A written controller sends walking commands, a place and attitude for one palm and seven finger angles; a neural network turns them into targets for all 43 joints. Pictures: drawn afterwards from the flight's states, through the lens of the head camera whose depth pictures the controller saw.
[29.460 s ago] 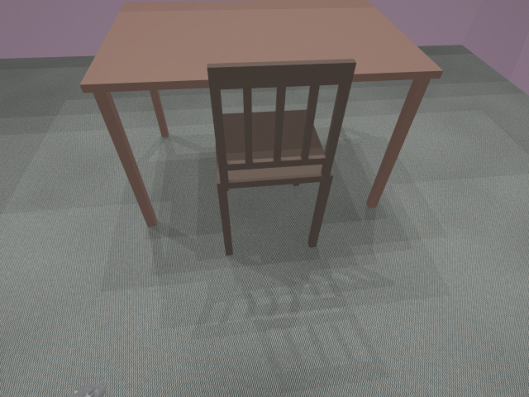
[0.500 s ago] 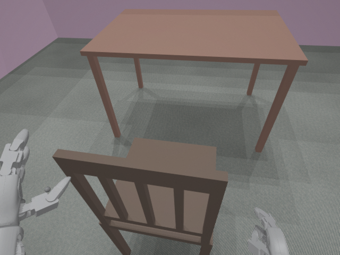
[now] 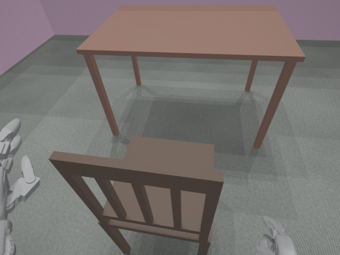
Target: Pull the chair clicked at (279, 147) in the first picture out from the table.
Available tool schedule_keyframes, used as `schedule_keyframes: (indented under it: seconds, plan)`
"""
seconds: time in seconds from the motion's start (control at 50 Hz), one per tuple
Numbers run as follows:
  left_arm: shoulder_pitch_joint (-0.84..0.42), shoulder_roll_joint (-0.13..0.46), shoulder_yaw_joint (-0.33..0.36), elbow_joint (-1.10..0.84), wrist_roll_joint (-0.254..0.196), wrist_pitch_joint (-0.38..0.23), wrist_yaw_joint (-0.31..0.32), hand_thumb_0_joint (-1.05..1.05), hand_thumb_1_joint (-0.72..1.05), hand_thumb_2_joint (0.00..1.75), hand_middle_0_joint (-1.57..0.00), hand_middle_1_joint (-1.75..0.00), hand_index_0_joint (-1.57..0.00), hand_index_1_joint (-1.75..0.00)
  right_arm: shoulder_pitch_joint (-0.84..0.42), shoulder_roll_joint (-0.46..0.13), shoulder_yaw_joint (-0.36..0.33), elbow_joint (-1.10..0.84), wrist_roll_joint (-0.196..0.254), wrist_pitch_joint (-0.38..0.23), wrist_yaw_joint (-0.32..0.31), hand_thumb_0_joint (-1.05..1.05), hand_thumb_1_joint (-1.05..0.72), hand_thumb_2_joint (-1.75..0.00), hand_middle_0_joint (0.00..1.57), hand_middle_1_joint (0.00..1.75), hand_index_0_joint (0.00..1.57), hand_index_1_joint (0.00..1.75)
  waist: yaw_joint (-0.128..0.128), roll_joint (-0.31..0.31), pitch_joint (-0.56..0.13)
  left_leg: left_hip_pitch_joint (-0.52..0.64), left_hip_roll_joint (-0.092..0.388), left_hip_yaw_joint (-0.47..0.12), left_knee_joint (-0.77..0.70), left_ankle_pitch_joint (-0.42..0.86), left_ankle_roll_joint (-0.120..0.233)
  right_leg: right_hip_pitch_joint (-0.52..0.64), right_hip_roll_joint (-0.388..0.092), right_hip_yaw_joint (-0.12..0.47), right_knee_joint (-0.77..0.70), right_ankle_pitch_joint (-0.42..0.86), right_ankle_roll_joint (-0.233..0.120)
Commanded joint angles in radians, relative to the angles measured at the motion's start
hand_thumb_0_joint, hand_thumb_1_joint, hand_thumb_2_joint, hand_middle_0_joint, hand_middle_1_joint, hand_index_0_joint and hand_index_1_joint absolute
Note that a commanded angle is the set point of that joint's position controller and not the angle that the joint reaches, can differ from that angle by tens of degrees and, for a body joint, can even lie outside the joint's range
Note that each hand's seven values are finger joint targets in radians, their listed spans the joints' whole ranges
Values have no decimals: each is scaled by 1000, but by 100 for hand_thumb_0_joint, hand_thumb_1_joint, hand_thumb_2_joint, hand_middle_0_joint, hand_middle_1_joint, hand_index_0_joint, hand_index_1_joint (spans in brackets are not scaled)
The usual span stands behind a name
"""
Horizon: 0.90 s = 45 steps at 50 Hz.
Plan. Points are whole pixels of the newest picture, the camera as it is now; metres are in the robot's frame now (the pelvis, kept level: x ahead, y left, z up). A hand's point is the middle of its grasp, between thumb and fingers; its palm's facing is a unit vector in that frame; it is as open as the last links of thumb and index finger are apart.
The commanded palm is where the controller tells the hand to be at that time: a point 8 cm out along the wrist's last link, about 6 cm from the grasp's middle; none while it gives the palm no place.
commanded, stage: draw the hand back to the body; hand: left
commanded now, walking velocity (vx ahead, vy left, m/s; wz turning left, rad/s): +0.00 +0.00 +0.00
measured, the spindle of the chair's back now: (144, 203) +0.28 +0.12 -0.09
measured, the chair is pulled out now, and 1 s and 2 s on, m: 0.61 0.61 0.61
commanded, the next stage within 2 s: step back with the hand held close in 0.02 s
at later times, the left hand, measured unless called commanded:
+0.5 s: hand (31, 193) +0.17 +0.26 +0.16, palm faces +0.35 -0.75 -0.56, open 7.4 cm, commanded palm +0.11 +0.30 +0.18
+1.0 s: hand out of the picture +0.10 +0.28 +0.17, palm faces +0.45 -0.73 -0.50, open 7.4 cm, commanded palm +0.04 +0.31 +0.18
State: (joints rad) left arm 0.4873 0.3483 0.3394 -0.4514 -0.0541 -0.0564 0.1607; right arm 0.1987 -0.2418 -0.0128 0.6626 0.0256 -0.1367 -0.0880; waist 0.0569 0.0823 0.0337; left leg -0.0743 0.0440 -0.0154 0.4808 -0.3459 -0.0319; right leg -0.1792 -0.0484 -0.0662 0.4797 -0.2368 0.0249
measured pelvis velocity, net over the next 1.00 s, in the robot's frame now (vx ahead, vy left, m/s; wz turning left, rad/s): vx -0.10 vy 0.01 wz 0.01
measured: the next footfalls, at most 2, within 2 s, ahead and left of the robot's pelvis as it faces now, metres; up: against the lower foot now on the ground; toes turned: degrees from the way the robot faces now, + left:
right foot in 1.90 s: -0.23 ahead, -0.14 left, +0.00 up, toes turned -1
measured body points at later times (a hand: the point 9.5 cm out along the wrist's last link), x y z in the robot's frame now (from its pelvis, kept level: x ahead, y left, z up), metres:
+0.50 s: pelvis -0.04 +0.01 +0.00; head +0.00 -0.01 +0.45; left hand +0.15 +0.30 +0.19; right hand +0.13 -0.24 -0.10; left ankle -0.05 +0.14 -0.74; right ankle +0.02 -0.14 -0.74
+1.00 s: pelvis -0.10 +0.01 -0.01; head -0.08 +0.02 +0.44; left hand +0.07 +0.31 +0.19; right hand +0.06 -0.23 -0.09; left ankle -0.05 +0.14 -0.74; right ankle +0.01 -0.13 -0.73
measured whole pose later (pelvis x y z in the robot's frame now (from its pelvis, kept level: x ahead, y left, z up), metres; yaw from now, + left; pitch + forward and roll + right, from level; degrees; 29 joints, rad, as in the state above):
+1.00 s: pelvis -0.10 +0.01 -0.01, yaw +1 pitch -1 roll -1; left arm 0.54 0.43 0.45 -0.55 -0.02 -0.18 0.19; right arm 0.23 -0.21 -0.01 0.57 0.03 -0.08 -0.08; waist 0.00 0.00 0.07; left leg -0.37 0.03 -0.02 0.65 -0.26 -0.01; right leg -0.42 -0.05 -0.03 0.55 -0.17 0.03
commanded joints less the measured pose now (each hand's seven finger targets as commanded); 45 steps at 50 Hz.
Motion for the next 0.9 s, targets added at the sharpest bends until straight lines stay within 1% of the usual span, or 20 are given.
schedule_keyframes:
  seconds: [0.0, 0.04, 0.1, 0.12, 0.14, 0.16, 0.2, 0.22, 0.24, 0.28, 0.32, 0.38, 0.52, 0.56, 0.66, 0.72, 0.74, 0.8, 0.82, 0.88]
  plan:
    - [-77, 184, 147, -167, -3, -65, 32, 0, 90, 90, -20, -30, -20, -30, -137, -82, -27, -158, 0, -57, -9, 0, -90, -90, 20, 30, 20, 30, 5, -16, -84, -81, 9, 19, -76, 313, 35, 96, -18, 6, -52, 225, -45]
    - [-87, 163, 131, -116, -5, -60, 25, 0, 90, 90, -20, -30, -20, -30, -140, -85, -29, -155, 4, -49, -10, 0, -90, -90, 20, 30, 20, 30, 0, -58, -33, -103, 13, 21, -82, 275, 38, 71, -15, 7, -63, 190, -44]
    - [-95, 164, 128, -103, -6, -65, 18, 0, 90, 90, -20, -30, -20, -30, -142, -94, -32, -161, 3, -39, -6, 0, -90, -90, 20, 30, 20, 30, 2, -60, -46, -106, 10, 17, -86, 248, 43, 70, -18, 7, -59, 159, -42]
    - [-78, 133, 94, -120, -6, -64, 10, 0, 90, 90, -20, -30, -20, -30, -153, -93, -30, -171, 2, -42, -3, 0, -90, -90, 20, 30, 20, 30, 0, -41, -49, -107, 8, 17, -88, 231, 42, 71, -21, 10, -65, 143, -41]
    - [-236, 301, 240, -215, -10, -115, 15, 0, 90, 90, -20, -30, -20, -30, -127, -116, -44, -189, 7, -21, -1, 0, -90, -90, 20, 30, 20, 30, -36, -41, 55, -158, 27, 19, -60, 157, 57, -31, -68, 157, -126, 232, -56]
    - [-178, 248, 213, -136, -1, -122, 10, 0, 90, 90, -20, -30, -20, -30, -122, -98, -46, -171, 4, -13, 0, 0, -90, -90, 20, 30, 20, 30, -45, -104, 23, -156, 17, 2, -46, 118, 54, -8, -91, 158, -131, 216, -64]
    - [-98, 210, 182, -143, 5, -124, 5, 0, 90, 90, -20, -30, -20, -30, -132, -98, -44, -187, -4, 2, 8, 0, -90, -90, 20, 30, 20, 30, -44, -120, -24, -136, 18, -1, -45, 150, 54, 14, -106, 165, -114, 257, -66]
    - [-102, 227, 194, -185, 2, -131, 6, 0, 90, 90, -20, -30, -20, -30, -136, -104, -47, -194, -1, 3, 7, 0, -90, -90, 20, 30, 20, 30, -44, -64, -62, -130, 23, -3, -59, 159, 55, 34, -111, 163, -99, 267, -63]
    - [-42, 203, 187, -169, 5, -134, 9, 0, 90, 90, -20, -30, -20, -30, -136, -96, -44, -196, -3, 10, 7, 0, -90, -90, 20, 30, 20, 30, -41, -57, -83, -123, 34, -9, -73, 214, 56, 51, -100, 140, -72, 292, -58]
    - [32, 205, 198, -201, 10, -139, 16, 0, 90, 90, -20, -30, -20, -30, -147, -95, -47, -215, -5, 23, 11, 0, -90, -90, 20, 30, 20, 30, -36, -21, -145, -120, 59, -21, -85, 331, 59, 87, -84, 104, -25, 334, -43]
    - [72, 231, 226, -240, 11, -143, 24, 0, 90, 90, -20, -30, -20, -30, -149, -92, -57, -221, 1, 34, 10, 0, -90, -90, 20, 30, 20, 30, -39, -18, -200, -112, 77, -33, -79, 430, 60, 120, -83, 86, 9, 399, -37]
    - [119, 240, 246, -260, 11, -148, 31, 0, 90, 90, -20, -30, -20, -30, -144, -78, -63, -234, 3, 49, 9, 0, -90, -90, 20, 30, 20, 30, -38, -43, -221, -137, 89, -35, -51, 486, 54, 121, -86, 77, 33, 438, -35]
    - [109, 253, 251, -262, 11, -150, 48, 0, 90, 90, -20, -30, -20, -30, -126, -77, -71, -218, 9, 47, -9, 0, -90, -90, 20, 30, 20, 30, -45, 16, -169, -260, 93, -48, -62, 267, 58, 87, -84, 88, 35, 317, -33]
    - [100, 229, 227, -257, 12, -151, 49, 0, 90, 90, -20, -30, -20, -30, -114, -75, -63, -223, 5, 43, -9, 0, -90, -90, 20, 30, 20, 30, -44, -2, -150, -302, 84, -49, -57, 163, 58, 66, -81, 99, 25, 244, -32]
    - [27, 231, 209, -235, 21, -149, 57, 0, 90, 90, -20, -30, -20, -30, -83, -81, -53, -219, -4, 35, -13, 0, -90, -90, 20, 30, 20, 30, -48, -74, -65, -362, 36, -35, -27, -136, 62, -65, -101, 179, -101, -116, -43]
    - [-16, 260, 218, -219, 28, -146, 63, 0, 90, 90, -20, -30, -20, -30, -73, -90, -50, -211, -6, 32, -16, 0, -90, -90, 20, 30, 20, 30, -50, -104, -30, -357, 32, -36, -7, -195, 67, -140, -109, 197, -168, -292, -48]
    - [-22, 237, 197, -230, 30, -150, 59, 0, 90, 90, -20, -30, -20, -30, -68, -92, -44, -222, -9, 30, -14, 0, -90, -90, 20, 30, 20, 30, -52, -86, -32, -362, 34, -43, -14, -214, 71, -147, -102, 189, -163, -320, -46]
    - [-42, 247, 207, -260, 34, -162, 59, 0, 90, 90, -20, -30, -20, -30, -71, -99, -38, -237, -11, 17, -9, 0, -90, -90, 20, 30, 20, 30, -48, -50, -41, -419, 51, -74, -60, -225, 82, -95, -76, 154, -106, -286, -35]
    - [-35, 268, 221, -269, 34, -165, 63, 0, 90, 90, -20, -30, -20, -30, -77, -103, -42, -230, -5, 15, -13, 0, -90, -90, 20, 30, 20, 30, -49, -7, -42, -426, 62, -82, -81, -207, 84, -69, -69, 141, -83, -227, -32]
    - [10, 255, 235, -295, 32, -175, 58, 0, 90, 90, -20, -30, -20, -30, -71, -97, -45, -242, -4, 5, -3, 0, -90, -90, 20, 30, 20, 30, -41, 22, -99, -480, 82, -94, -90, -175, 94, 31, -49, 118, 17, -94, -21]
